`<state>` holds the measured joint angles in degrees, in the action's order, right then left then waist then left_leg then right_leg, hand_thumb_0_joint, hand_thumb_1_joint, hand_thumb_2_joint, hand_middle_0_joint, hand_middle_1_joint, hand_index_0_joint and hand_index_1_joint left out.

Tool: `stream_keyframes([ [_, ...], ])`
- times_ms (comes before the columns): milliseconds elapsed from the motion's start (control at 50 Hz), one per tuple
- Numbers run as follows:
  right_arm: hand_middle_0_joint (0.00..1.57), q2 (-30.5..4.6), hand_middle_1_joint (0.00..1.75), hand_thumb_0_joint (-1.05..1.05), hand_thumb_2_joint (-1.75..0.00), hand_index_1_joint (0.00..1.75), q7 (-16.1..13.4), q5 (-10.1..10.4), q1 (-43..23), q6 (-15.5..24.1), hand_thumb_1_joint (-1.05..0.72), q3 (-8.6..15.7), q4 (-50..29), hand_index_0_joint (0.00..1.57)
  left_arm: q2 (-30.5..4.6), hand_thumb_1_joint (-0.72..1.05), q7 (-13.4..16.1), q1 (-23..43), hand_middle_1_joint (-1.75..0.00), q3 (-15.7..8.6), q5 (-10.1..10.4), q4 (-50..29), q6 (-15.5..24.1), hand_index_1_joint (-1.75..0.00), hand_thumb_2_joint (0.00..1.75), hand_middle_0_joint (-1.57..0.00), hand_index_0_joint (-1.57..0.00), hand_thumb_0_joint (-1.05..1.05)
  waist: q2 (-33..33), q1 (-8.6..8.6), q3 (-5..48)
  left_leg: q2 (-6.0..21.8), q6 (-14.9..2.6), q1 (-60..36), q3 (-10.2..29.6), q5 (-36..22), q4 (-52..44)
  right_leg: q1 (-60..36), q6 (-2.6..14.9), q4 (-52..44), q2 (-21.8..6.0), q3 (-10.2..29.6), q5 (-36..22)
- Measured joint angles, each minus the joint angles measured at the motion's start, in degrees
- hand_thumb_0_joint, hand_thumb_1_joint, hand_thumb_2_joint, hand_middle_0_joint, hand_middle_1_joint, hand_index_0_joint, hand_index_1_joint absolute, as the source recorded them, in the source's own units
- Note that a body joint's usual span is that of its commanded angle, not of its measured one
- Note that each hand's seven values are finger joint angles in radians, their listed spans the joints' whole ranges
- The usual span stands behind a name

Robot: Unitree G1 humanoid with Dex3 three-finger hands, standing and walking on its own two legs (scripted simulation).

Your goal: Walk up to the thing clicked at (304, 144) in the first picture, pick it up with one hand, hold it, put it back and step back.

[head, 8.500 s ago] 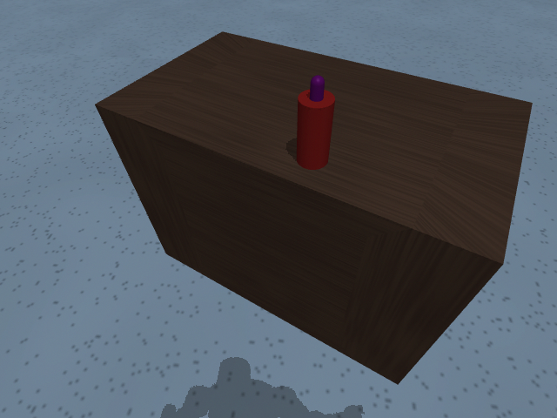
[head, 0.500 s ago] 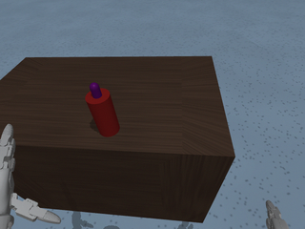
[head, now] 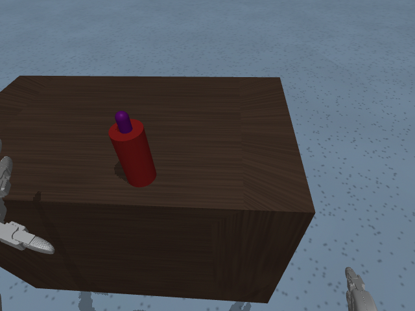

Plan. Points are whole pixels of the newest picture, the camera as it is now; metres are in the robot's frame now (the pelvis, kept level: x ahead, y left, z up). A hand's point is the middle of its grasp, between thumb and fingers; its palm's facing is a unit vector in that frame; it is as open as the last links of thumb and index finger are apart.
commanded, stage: go down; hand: left
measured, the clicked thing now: (132, 148) +0.45 +0.21 +0.08
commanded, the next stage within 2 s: none
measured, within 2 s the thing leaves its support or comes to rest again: neither
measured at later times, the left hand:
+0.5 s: hand (20, 183) +0.30 +0.36 +0.14, palm faces +0.23 -0.97 -0.09, open 17.5 cm
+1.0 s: hand (19, 161) +0.34 +0.38 +0.15, palm faces +0.16 -0.99 +0.01, open 17.7 cm
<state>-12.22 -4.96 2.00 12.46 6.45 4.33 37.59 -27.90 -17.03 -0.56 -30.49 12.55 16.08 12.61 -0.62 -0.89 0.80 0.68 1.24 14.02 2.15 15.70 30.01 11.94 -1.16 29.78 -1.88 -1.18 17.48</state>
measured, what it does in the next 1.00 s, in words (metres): stands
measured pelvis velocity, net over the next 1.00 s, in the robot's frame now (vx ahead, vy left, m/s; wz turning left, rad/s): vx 0.00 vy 0.01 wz -0.02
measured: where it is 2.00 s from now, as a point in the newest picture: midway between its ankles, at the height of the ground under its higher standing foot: outside the picture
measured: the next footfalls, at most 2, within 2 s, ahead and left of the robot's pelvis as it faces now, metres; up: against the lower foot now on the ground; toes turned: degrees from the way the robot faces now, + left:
none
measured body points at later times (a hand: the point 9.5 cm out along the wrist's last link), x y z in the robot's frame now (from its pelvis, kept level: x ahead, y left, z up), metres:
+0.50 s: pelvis +0.00 +0.01 +0.00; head +0.00 +0.01 +0.45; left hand +0.28 +0.41 +0.15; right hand +0.15 -0.25 -0.08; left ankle +0.00 +0.14 -0.74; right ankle -0.02 -0.13 -0.74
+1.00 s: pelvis +0.00 +0.01 +0.00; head +0.02 +0.02 +0.45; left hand +0.33 +0.43 +0.15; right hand +0.15 -0.25 -0.08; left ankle +0.00 +0.14 -0.74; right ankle -0.02 -0.13 -0.73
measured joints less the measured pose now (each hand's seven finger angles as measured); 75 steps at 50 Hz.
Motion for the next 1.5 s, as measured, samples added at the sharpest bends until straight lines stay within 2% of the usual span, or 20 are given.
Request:
stream_keyframes([
  [80, 0.06, -0.1, 0.05, -0.01, -0.06, 0.05, -0.2, -0.1, 0.8, 0.6, 0.5, -1.0, -0.2, 0.06, -1.7, -0.54, -3.8, 4.1, -0.04, -1.4, 1.2, 5.2, -2.5, -0.04, 0.06, -0.05, -0.05, -0.01, 0.1, 0.43, 0.9, 0.0, -0.16, 0.5, -0.5, 0.1, -0.1, 0.5, -0.18, -0.5, 0.0, 0.5, -0.3],
  [160, 0.06, -0.4, 0.05, -0.01, -0.06, 0.05, -0.1, -0.5, 1.6, 1.2, 0.5, -1.4, -0.8, 0.06, -2.3, -0.52, -6.1, 5.8, -0.03, -1.9, 1.2, 7.5, -4.2, -0.04, 0.06, -0.05, -0.05, -0.01, -0.1, 0.46, 1.6, 0.1, -0.35, 0.9, -1.1, 0.3, 0.0, 1.0, -0.37, -0.7, 0.1, 1.1, -0.5],
  [300, 0.06, -1.1, 0.05, -0.01, -0.06, 0.05, -0.1, -0.8, 2.6, 2.3, 0.5, -0.9, -1.5, 0.06, -1.8, -0.51, -7.2, 7.2, -0.02, -2.5, 1.3, 8.8, -5.2, -0.03, 0.07, -0.05, -0.04, -0.01, -0.1, 0.09, 1.9, 0.1, -0.58, 1.5, -1.4, 0.5, 0.5, 1.5, -0.6, -0.6, 0.1, 1.4, -0.6],
  [400, 0.06, -1.3, 0.05, -0.01, -0.06, 0.05, -0.9, -1.0, 2.2, 2.8, 0.51, -1.2, -0.3, 0.06, -2.9, -0.52, -8.3, 9.4, -0.02, -3.4, 1.3, 11.8, -6.0, -0.04, 0.08, -0.04, -0.04, -0.01, 0.2, 0.02, 2.1, 0.1, -0.59, 2.2, -1.1, 0.5, 1.0, 2.0, -0.59, -0.4, 0.1, 1.1, -0.6],
  [620, 0.06, -1.2, 0.05, -0.01, -0.06, 0.05, -2.8, -1.4, 0.3, 5.4, 0.52, -3.8, 2.3, 0.06, -9.8, -0.56, -14.4, 19.5, -0.03, -4.7, 2.0, 26.1, -7.9, -0.05, 0.1, -0.03, -0.03, -0.01, 0.5, 1.2, 2.6, 0.2, -0.44, 4.4, -0.4, -0.2, 1.2, 3.9, -0.39, -0.2, 0.2, 0.4, -1.1],
  [740, 0.06, -1.5, 0.05, -0.01, -0.06, 0.05, -3.6, -1.7, 0.8, 6.0, 0.52, -5.2, 1.6, 0.06, -12.3, -0.59, -16.8, 23.5, -0.03, -5.2, 2.1, 31.9, -8.6, -0.04, 0.09, -0.03, -0.03, -0.01, 0.7, 1.93, 3.0, 0.2, -0.47, 5.6, -0.5, -0.4, 1.2, 5.2, -0.42, -0.2, 0.2, 0.5, -1.4],
  [960, 0.06, -1.5, 0.05, -0.01, -0.06, 0.05, -4.6, -2.0, 0.9, 7.1, 0.52, -6.6, 1.1, 0.06, -15.3, -0.6, -17.9, 27.5, -0.03, -5.9, 1.2, 36.6, -9.3, -0.04, 0.08, -0.04, -0.04, -0.02, 1.3, 2.93, 3.6, 0.5, -0.6, 8.0, -0.6, 0.2, 2.4, 7.1, -0.56, 0.0, 0.5, 0.7, -1.4],
  [1100, 0.06, -1.2, 0.05, -0.01, -0.06, 0.05, -4.6, -2.0, 1.0, 7.6, 0.52, -6.9, 1.3, 0.06, -15.7, -0.61, -18.0, 27.6, -0.03, -6.0, 1.0, 36.8, -9.3, -0.04, 0.07, -0.04, -0.04, -0.02, 1.1, 2.98, 4.5, 0.5, -0.85, 9.2, -0.7, 1.0, 3.5, 8.1, -0.81, 0.2, 0.5, 0.8, -1.1],
  [1500, 0.06, -1.3, 0.05, -0.01, -0.06, 0.05, -4.6, -2.0, 0.0, 7.7, 0.51, -6.4, 2.5, 0.06, -17.7, -0.6, -18.6, 29.5, -0.03, -6.8, 0.4, 38.5, -9.5, -0.04, 0.07, -0.05, -0.05, -0.02, 1.1, 3.29, 5.3, 0.5, -1.13, 11.6, -0.7, 2.7, 5.8, 10.1, -1.12, 1.7, 0.5, 0.8, 0.2],
])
